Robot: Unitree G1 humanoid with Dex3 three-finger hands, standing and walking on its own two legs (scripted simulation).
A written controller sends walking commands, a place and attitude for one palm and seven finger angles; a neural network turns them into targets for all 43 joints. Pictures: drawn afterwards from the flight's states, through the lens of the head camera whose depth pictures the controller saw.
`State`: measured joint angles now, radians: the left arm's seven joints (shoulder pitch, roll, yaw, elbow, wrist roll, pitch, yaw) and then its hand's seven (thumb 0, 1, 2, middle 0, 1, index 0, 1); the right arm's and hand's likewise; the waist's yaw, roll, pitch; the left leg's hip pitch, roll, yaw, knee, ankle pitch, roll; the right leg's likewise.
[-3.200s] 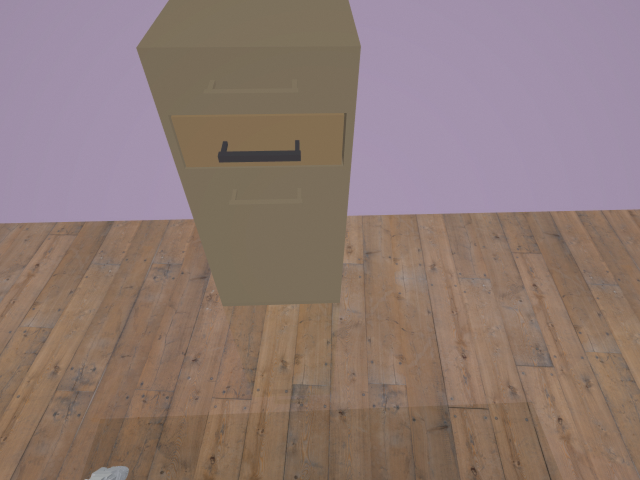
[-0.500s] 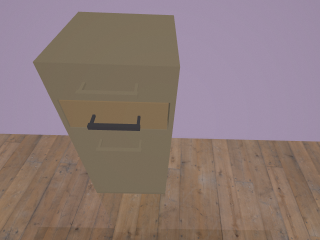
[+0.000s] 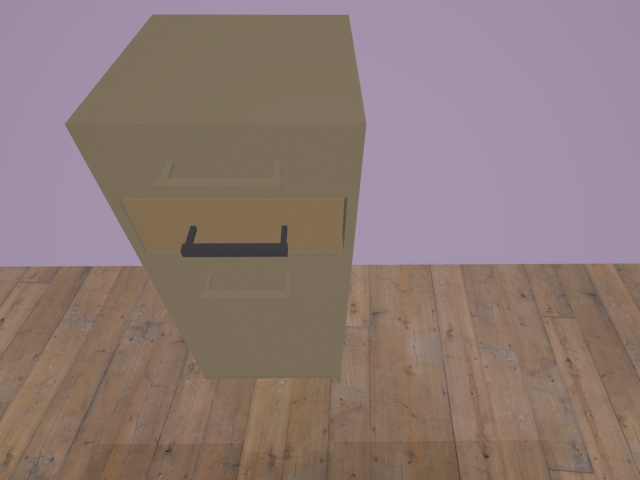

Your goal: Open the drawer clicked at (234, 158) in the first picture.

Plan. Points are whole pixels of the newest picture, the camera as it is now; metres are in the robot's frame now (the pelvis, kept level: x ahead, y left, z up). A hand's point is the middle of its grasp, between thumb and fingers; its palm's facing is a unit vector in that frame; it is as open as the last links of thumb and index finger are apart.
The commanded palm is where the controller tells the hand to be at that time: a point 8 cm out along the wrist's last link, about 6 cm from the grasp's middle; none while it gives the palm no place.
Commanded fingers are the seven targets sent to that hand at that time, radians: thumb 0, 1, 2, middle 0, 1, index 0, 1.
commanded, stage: come to a stop and stand still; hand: left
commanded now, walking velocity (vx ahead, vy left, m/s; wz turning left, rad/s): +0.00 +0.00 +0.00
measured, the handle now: (236, 241) +0.51 +0.19 -0.05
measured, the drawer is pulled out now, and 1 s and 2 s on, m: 0.00 0.00 0.00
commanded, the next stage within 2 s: look again from close up in 0.76 s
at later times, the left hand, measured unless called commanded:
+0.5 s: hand out of the picture -0.06 +0.22 -0.17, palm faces +0.07 -0.98 -0.19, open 7.4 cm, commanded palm none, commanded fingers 0.00 0.90 0.90 -0.20 -0.30 -0.20 -0.30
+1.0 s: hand out of the picture -0.05 +0.19 -0.17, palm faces +0.10 -0.99 -0.13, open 7.4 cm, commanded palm none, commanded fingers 0.00 0.90 0.90 -0.20 -0.30 -0.20 -0.30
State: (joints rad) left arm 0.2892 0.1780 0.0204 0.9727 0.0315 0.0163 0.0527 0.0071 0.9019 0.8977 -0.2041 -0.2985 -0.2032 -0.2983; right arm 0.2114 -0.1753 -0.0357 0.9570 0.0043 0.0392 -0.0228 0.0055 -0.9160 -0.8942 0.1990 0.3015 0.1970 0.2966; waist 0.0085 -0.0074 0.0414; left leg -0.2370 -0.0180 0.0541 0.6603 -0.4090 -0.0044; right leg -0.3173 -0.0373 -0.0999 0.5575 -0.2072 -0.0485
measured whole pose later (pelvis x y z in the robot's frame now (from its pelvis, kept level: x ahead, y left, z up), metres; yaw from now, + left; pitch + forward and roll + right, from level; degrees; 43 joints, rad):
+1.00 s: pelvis -0.04 +0.04 +0.00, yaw +2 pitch -3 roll +0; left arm 0.36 0.11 0.00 1.07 0.02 -0.01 0.02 0.01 0.90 0.90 -0.20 -0.30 -0.20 -0.30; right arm 0.32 -0.14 0.01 1.07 -0.02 0.00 -0.02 0.01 -0.91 -0.89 0.20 0.30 0.20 0.30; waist 0.01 -0.02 0.00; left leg -0.20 -0.07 0.05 0.48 -0.23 0.08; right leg -0.30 0.00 0.05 0.46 -0.14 0.00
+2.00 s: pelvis +0.03 -0.02 +0.00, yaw +2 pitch +0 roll +0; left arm 0.26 0.16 0.03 1.00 0.02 0.00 0.03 0.01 0.91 0.90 -0.20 -0.30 -0.20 -0.30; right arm 0.22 -0.18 -0.03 1.07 0.00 0.03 -0.05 0.00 -0.91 -0.89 0.20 0.30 0.20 0.30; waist -0.01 -0.01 0.07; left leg -0.29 0.00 0.01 0.83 -0.51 0.01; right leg -0.28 0.06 -0.04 0.52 -0.24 -0.09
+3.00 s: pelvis +0.04 +0.07 +0.01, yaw +1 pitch -2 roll +0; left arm 0.32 0.11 -0.02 1.12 0.01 0.00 0.04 0.01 0.91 0.90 -0.20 -0.30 -0.20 -0.30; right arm 0.31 -0.14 0.03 1.10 -0.01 -0.03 -0.04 0.00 -0.91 -0.89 0.20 0.30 0.20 0.30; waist 0.00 -0.01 0.03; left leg -0.11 -0.13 0.08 0.39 -0.26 0.14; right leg -0.21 -0.05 0.03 0.48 -0.23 0.03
